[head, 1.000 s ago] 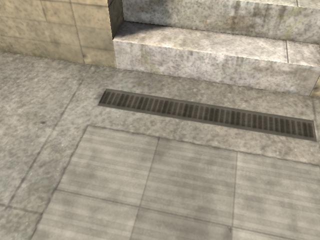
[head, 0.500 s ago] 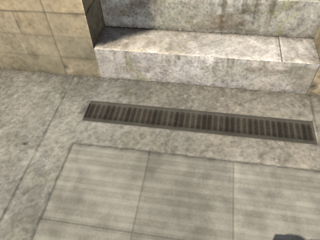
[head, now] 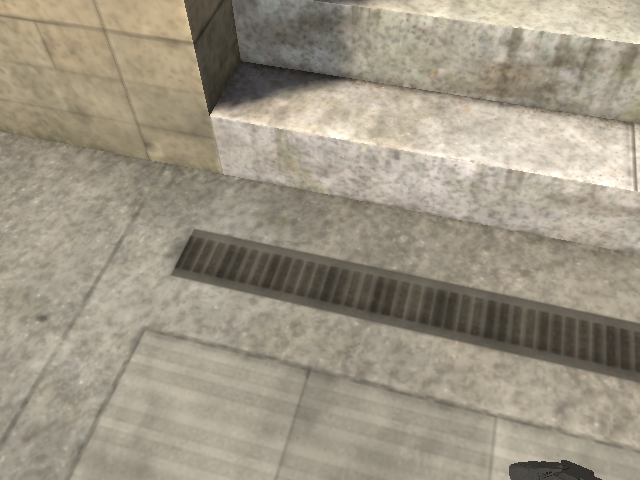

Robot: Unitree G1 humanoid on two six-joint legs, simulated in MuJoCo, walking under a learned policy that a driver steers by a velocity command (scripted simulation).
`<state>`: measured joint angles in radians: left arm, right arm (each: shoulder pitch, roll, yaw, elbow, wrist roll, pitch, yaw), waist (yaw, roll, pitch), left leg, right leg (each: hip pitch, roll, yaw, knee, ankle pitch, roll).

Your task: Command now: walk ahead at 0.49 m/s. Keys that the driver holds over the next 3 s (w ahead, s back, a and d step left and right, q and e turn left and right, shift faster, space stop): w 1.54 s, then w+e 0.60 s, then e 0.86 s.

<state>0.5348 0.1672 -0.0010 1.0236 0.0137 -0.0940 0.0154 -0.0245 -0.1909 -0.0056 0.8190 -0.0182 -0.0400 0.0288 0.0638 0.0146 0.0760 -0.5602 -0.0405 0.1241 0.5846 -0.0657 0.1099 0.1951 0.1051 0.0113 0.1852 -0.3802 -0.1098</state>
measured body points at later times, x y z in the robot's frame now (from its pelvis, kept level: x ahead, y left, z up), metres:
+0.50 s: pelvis +0.27 -0.01 +0.01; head +0.30 -0.01 +0.46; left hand +0.47 +0.20 -0.10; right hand +0.17 -0.24 -0.13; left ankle +0.15 +0.05 -0.72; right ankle +0.44 -0.14 -0.69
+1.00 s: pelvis +0.54 -0.05 +0.02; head +0.56 -0.05 +0.47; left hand +0.45 +0.18 -0.12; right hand +0.71 -0.27 -0.11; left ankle +0.71 +0.10 -0.68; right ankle +0.46 -0.11 -0.72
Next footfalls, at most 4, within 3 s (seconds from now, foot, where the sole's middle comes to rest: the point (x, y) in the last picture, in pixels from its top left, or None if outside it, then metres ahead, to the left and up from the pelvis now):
0.04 left None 0.19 0.06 -0.76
0.60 right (418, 450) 0.50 -0.12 -0.76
1.14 left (334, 319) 0.79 0.07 -0.76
1.62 right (416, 265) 0.95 -0.12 -0.76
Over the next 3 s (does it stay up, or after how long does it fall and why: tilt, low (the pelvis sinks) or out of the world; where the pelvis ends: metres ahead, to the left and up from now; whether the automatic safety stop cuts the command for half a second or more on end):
stays up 1.15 -0.05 0.21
